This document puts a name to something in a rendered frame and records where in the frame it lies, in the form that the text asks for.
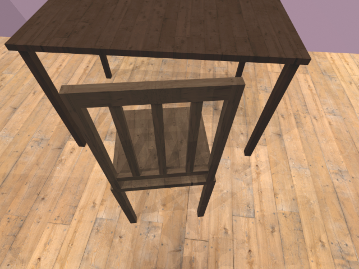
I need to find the chair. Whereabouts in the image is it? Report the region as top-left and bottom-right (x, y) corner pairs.
(59, 77), (246, 224)

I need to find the table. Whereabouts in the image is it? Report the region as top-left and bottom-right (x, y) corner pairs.
(4, 0), (311, 156)

